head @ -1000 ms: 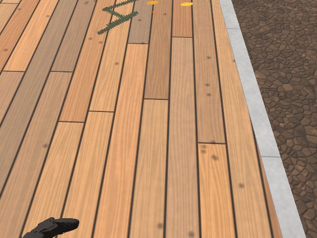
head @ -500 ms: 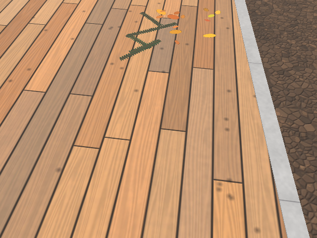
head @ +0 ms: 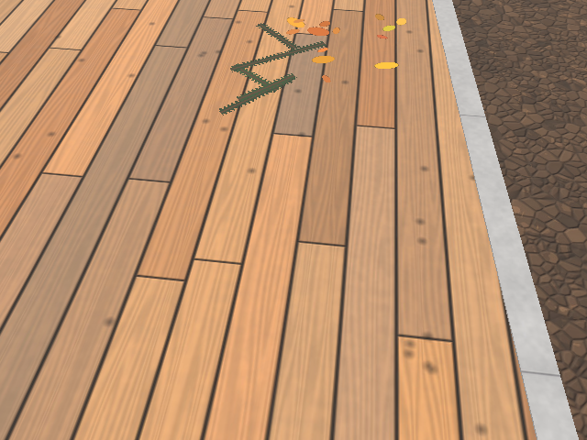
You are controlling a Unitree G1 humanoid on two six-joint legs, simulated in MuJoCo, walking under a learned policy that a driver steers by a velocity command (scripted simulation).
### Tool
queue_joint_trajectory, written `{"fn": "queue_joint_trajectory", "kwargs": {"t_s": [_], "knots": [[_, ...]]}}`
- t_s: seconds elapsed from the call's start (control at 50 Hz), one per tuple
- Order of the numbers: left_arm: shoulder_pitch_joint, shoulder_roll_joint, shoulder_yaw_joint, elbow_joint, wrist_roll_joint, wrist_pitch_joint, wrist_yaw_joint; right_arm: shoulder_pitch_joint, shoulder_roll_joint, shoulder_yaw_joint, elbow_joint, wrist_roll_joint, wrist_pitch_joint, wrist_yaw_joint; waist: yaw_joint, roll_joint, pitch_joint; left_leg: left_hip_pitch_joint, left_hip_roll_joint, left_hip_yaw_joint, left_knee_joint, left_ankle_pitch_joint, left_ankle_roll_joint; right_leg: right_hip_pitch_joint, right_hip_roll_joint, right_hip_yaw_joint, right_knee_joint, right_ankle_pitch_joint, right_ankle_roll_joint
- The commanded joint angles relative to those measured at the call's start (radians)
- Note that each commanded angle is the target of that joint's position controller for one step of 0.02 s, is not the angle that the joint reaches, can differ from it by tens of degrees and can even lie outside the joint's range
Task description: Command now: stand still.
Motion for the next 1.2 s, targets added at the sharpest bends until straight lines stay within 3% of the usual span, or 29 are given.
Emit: {"fn": "queue_joint_trajectory", "kwargs": {"t_s": [0.02, 0.34, 0.36, 0.4, 0.44, 0.52, 0.56, 0.6, 0.64, 0.66, 0.68, 0.7, 0.72, 0.74, 0.76, 0.78, 0.82, 0.9, 0.94, 0.98, 1.02, 1.06, 1.08, 1.1, 1.12, 1.14, 1.16, 1.18, 1.2], "knots": [[-0.004, 0.106, 0.019, -0.023, 0.000, -0.008, 0.005, 0.028, -0.104, -0.016, -0.008, 0.000, -0.008, -0.004, -0.001, 0.011, -0.028, -0.070, 0.020, -0.010, -0.091, 0.217, 0.017, 0.065, -0.025, 0.021, -0.068, 0.191, -0.025], [0.050, 0.083, 0.013, 0.037, -0.001, -0.008, 0.013, 0.082, -0.073, 0.003, 0.071, 0.000, -0.012, -0.007, -0.002, 0.006, 0.002, -0.101, 0.012, 0.007, -0.114, 0.136, 0.013, 0.049, -0.017, 0.023, -0.092, 0.123, -0.025], [0.069, 0.074, 0.011, 0.049, -0.002, -0.006, 0.014, 0.104, -0.063, 0.005, 0.083, 0.001, -0.011, -0.008, -0.004, 0.006, -0.019, -0.094, 0.001, 0.019, -0.116, 0.036, 0.017, 0.057, -0.006, 0.013, -0.094, 0.009, -0.027], [0.082, 0.095, 0.020, 0.052, -0.012, -0.005, 0.017, 0.107, -0.085, -0.002, 0.078, 0.011, -0.009, -0.012, -0.005, 0.011, 0.027, -0.151, -0.012, 0.021, -0.097, -0.254, 0.050, -0.007, 0.015, 0.006, -0.077, -0.325, -0.050], [0.076, 0.094, 0.022, 0.039, -0.014, -0.021, 0.015, 0.111, -0.084, -0.004, 0.062, 0.016, -0.021, -0.013, -0.011, 0.005, 0.099, -0.218, 0.012, -0.017, -0.098, -0.389, 0.085, -0.083, -0.008, 0.047, -0.082, -0.464, -0.076], [0.085, 0.059, 0.018, 0.023, -0.024, -0.073, -0.007, 0.175, -0.090, -0.011, 0.064, 0.030, -0.063, 0.003, -0.028, 0.057, 0.099, -0.164, 0.085, -0.135, -0.137, -0.392, 0.145, -0.141, -0.008, 0.047, 0.004, -0.363, -0.085], [0.041, 0.030, 0.013, -0.004, -0.027, -0.098, -0.020, 0.233, -0.130, -0.024, 0.074, 0.036, -0.075, 0.011, -0.049, 0.143, 0.104, -0.067, 0.178, -0.292, -0.233, -0.422, 0.203, -0.230, 0.034, -0.029, 0.130, -0.228, -0.067], [0.041, 0.018, 0.008, -0.018, -0.033, -0.121, -0.030, 0.220, -0.156, -0.031, 0.064, 0.039, -0.082, 0.016, -0.027, 0.191, 0.136, -0.059, 0.269, -0.412, -0.267, -0.338, 0.245, -0.246, 0.022, -0.044, 0.161, -0.158, -0.088], [0.185, 0.035, 0.017, 0.027, -0.036, -0.133, -0.037, 0.126, -0.136, -0.027, 0.028, 0.037, -0.084, 0.021, 0.059, 0.159, 0.108, -0.149, 0.210, -0.291, -0.156, -0.090, 0.195, -0.030, 0.021, -0.028, 0.030, -0.113, -0.109], [0.336, 0.087, 0.037, 0.074, -0.036, -0.138, -0.040, 0.016, -0.123, -0.022, -0.021, 0.038, -0.091, 0.022, 0.133, 0.062, 0.075, -0.268, 0.110, -0.136, 0.031, 0.135, 0.134, 0.151, -0.015, 0.080, -0.060, -0.066, -0.140], [0.513, 0.225, 0.081, 0.126, -0.036, -0.137, -0.044, -0.021, -0.068, -0.011, -0.068, 0.026, -0.114, 0.023, 0.178, -0.239, 0.004, -0.513, -0.047, 0.060, 0.430, 0.201, 0.043, 0.440, -0.180, 0.407, -0.176, 0.056, -0.230], [0.544, 0.180, 0.060, 0.124, -0.018, -0.136, -0.049, 0.006, -0.065, -0.009, -0.070, 0.021, -0.133, 0.027, 0.151, -0.284, -0.059, -0.668, -0.064, -0.005, 0.666, -0.177, 0.033, 0.533, -0.342, 0.661, -0.254, 0.196, -0.289], [0.465, 0.111, 0.036, 0.100, -0.006, -0.138, -0.046, 0.003, -0.079, -0.013, -0.071, 0.043, -0.141, 0.039, 0.102, -0.155, -0.006, -0.739, -0.003, -0.061, 0.799, -0.184, 0.061, 0.495, -0.362, 0.610, -0.239, 0.224, -0.287], [0.400, 0.090, 0.028, 0.074, -0.002, -0.137, -0.047, -0.009, -0.067, -0.010, -0.075, 0.057, -0.141, 0.048, 0.073, -0.090, 0.018, -0.774, 0.036, -0.054, 0.843, -0.119, 0.082, 0.459, -0.340, 0.513, -0.245, 0.240, -0.276], [0.366, 0.079, 0.018, 0.063, -0.006, -0.133, -0.049, -0.040, -0.072, -0.015, -0.087, 0.056, -0.142, 0.050, 0.057, -0.039, 0.059, -0.820, 0.072, -0.028, 0.818, -0.055, 0.090, 0.433, -0.315, 0.414, -0.269, 0.286, -0.258], [0.351, 0.056, 0.006, 0.059, -0.006, -0.126, -0.048, -0.063, -0.082, -0.025, -0.097, 0.045, -0.138, 0.050, 0.045, -0.034, 0.068, -0.801, 0.103, -0.009, 0.763, 0.000, 0.092, 0.396, -0.283, 0.327, -0.291, 0.340, -0.224], [0.359, 0.035, -0.005, 0.055, -0.002, -0.107, -0.036, -0.069, -0.052, -0.023, -0.108, 0.037, -0.125, 0.059, 0.029, -0.060, 0.067, -0.734, 0.114, 0.032, 0.664, 0.066, 0.069, 0.323, -0.225, 0.218, -0.338, 0.361, -0.193], [0.325, 0.110, 0.004, 0.018, 0.002, -0.100, -0.003, -0.252, -0.002, 0.005, -0.191, 0.024, -0.113, 0.066, 0.039, -0.070, 0.105, -0.483, 0.057, 0.104, 0.246, 0.303, 0.021, 0.072, -0.147, 0.075, -0.436, 0.310, -0.178], [0.365, 0.143, 0.018, 0.030, -0.014, -0.107, 0.002, -0.305, -0.035, 0.002, -0.220, 0.031, -0.107, 0.070, 0.038, -0.096, 0.110, -0.416, 0.039, 0.097, 0.142, 0.355, 0.028, 0.093, -0.184, 0.082, -0.471, 0.287, -0.182], [0.372, 0.139, 0.026, 0.037, -0.026, -0.107, 0.003, -0.326, -0.071, -0.006, -0.238, 0.036, -0.106, 0.075, 0.022, -0.088, 0.116, -0.413, 0.035, 0.077, 0.060, 0.369, 0.054, 0.187, -0.217, 0.073, -0.446, 0.350, -0.169], [0.358, 0.153, 0.036, 0.032, -0.017, -0.098, 0.001, -0.260, -0.116, -0.027, -0.228, 0.034, -0.109, 0.078, -0.030, -0.103, 0.041, -0.318, 0.002, 0.083, 0.045, 0.331, 0.087, 0.292, -0.237, 0.054, -0.320, 0.646, -0.142], [0.340, 0.145, 0.036, 0.018, 0.001, -0.075, -0.003, 0.001, -0.181, -0.067, -0.151, 0.039, -0.101, 0.070, -0.158, -0.117, -0.124, -0.007, -0.045, 0.114, 0.063, 0.265, 0.136, 0.266, -0.189, 0.004, 0.016, 0.884, -0.101], [0.346, 0.110, 0.020, -0.008, 0.015, -0.071, -0.007, 0.167, -0.243, -0.085, -0.115, 0.029, -0.095, 0.062, -0.208, -0.031, -0.244, 0.289, 0.120, -0.083, 0.083, 0.198, 0.194, 0.039, -0.141, -0.014, 0.325, 0.621, -0.076], [0.496, -0.069, -0.025, -0.014, 0.004, -0.093, -0.023, 0.251, -0.312, -0.096, -0.085, 0.011, -0.096, 0.070, -0.114, 0.282, -0.434, 0.583, 0.384, -0.630, -0.087, -0.099, 0.382, -0.305, 0.069, 0.019, 0.725, -0.151, -0.018], [0.419, 0.025, -0.005, -0.011, -0.024, -0.125, -0.030, 0.211, -0.215, -0.069, -0.087, 0.017, -0.100, 0.073, -0.142, 0.221, -0.385, 0.525, 0.367, -0.782, -0.243, -0.210, 0.353, -0.416, 0.052, 0.149, 0.865, -0.286, -0.044], [0.298, 0.100, 0.016, -0.060, -0.052, -0.144, -0.031, 0.101, -0.173, -0.055, -0.100, 0.022, -0.109, 0.072, -0.115, 0.183, -0.198, 0.368, 0.343, -0.621, -0.256, -0.162, 0.298, -0.501, -0.002, 0.123, 0.894, -0.217, -0.067], [0.230, 0.117, 0.019, -0.080, -0.050, -0.152, -0.024, 0.001, -0.146, -0.044, -0.125, 0.016, -0.117, 0.073, -0.080, 0.068, -0.131, 0.199, 0.311, -0.483, -0.276, -0.033, 0.271, -0.454, -0.060, 0.107, 0.844, -0.114, -0.077], [0.205, 0.116, 0.029, -0.082, -0.035, -0.148, -0.015, -0.053, -0.122, -0.037, -0.130, 0.004, -0.123, 0.077, -0.044, 0.032, -0.084, 0.060, 0.276, -0.371, -0.297, 0.090, 0.255, -0.399, -0.099, 0.092, 0.782, -0.055, -0.076], [0.233, 0.102, 0.033, -0.079, -0.026, -0.134, -0.012, -0.075, -0.099, -0.029, -0.124, -0.008, -0.129, 0.080, -0.003, 0.055, -0.081, -0.022, 0.240, -0.294, -0.320, 0.141, 0.242, -0.325, -0.131, 0.101, 0.738, -0.023, -0.077]]}}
